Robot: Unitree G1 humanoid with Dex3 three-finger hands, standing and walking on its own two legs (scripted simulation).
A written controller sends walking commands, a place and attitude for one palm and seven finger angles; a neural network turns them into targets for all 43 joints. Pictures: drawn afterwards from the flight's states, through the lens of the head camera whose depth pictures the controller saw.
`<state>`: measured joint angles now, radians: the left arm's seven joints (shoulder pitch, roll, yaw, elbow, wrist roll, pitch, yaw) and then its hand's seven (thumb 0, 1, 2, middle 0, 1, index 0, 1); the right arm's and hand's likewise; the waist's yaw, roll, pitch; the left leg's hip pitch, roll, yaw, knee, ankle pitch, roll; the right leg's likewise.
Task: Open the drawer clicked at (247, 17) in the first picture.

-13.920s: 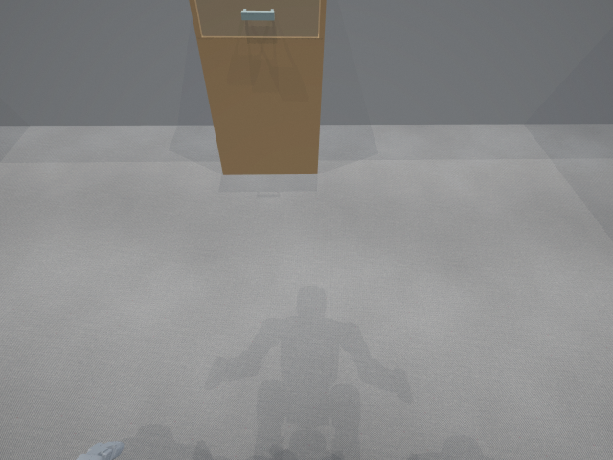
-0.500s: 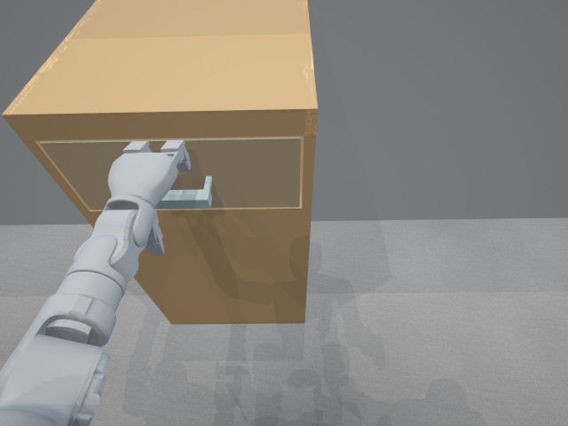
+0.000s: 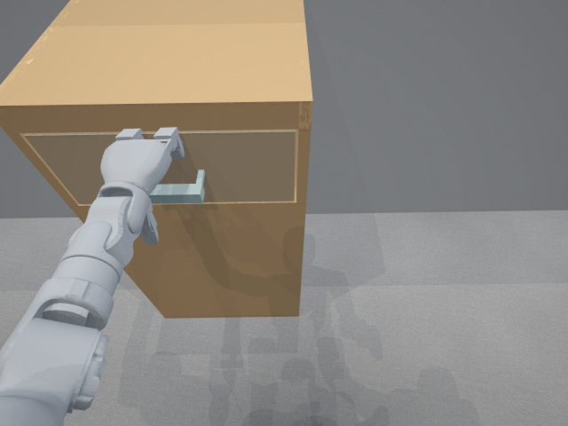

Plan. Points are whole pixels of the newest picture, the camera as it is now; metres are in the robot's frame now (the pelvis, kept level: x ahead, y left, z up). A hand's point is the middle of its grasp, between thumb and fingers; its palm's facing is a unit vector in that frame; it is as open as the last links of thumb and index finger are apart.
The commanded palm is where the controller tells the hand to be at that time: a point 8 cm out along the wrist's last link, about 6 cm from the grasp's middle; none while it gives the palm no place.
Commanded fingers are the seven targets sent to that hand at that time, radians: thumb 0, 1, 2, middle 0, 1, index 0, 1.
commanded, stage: lower the fingers behind the handle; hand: left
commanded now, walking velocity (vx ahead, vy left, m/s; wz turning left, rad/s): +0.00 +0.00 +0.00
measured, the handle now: (171, 184) +0.50 +0.20 +0.01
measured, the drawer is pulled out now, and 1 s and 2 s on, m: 0.00 0.00 0.00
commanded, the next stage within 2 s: lift the fingers back up to retry in 1.52 s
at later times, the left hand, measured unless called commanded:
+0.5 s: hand (156, 202) +0.45 +0.22 +0.03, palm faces -0.05 -0.02 -1.00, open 13.8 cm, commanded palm +0.44 +0.22 +0.09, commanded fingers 0.00 -0.50 0.30 -0.30 -1.20 -0.30 -1.20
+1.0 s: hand (158, 202) +0.46 +0.22 +0.02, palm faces -0.02 +0.00 -1.00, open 13.8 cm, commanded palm +0.43 +0.22 +0.06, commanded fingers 0.00 -0.50 0.30 -0.30 -1.20 -0.30 -1.20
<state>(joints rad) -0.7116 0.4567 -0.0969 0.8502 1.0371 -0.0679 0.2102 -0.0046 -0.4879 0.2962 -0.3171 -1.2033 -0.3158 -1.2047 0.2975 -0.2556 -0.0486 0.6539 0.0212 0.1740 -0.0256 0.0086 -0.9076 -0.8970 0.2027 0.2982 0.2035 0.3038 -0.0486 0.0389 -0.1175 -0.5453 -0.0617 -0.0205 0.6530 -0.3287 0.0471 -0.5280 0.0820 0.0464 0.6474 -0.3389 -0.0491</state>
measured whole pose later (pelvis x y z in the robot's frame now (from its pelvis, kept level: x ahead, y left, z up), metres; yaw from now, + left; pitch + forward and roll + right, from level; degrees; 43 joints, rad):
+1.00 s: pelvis -0.01 +0.00 -0.02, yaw +0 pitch +17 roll -1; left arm -0.76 0.45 -0.11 1.01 1.08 -0.02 0.32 0.00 -0.49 0.30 -0.28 -1.26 -0.32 -1.24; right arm 0.34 -0.25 -0.04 0.65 0.02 0.18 -0.02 0.01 -0.91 -0.90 0.20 0.30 0.20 0.30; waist -0.08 0.03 -0.17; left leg -0.71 -0.05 -0.02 0.78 -0.37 0.05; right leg -0.68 0.10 0.03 0.75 -0.37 -0.05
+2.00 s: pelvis -0.01 +0.01 -0.01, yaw +0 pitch +16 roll -2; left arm -0.74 0.44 -0.09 0.94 1.05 -0.03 0.27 0.00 -0.49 0.30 -0.30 -1.24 -0.34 -1.22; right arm 0.35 -0.24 -0.04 0.65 0.02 0.16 -0.03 0.01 -0.91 -0.90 0.20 0.30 0.20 0.30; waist -0.08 0.05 -0.15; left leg -0.68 -0.06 -0.02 0.77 -0.37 0.06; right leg -0.65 0.09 0.04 0.73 -0.36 -0.03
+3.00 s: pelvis +0.00 -0.01 +0.00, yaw +0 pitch +12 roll +0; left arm -0.66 0.48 -0.08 0.80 1.02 -0.07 0.18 0.00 -0.49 0.30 -0.32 -1.20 -0.32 -1.20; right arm 0.28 -0.25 -0.04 0.65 0.03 0.19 -0.04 0.01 -0.91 -0.90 0.20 0.30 0.20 0.30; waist -0.05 0.04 -0.12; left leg -0.53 -0.05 -0.02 0.65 -0.33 0.04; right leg -0.51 0.09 0.04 0.64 -0.34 -0.06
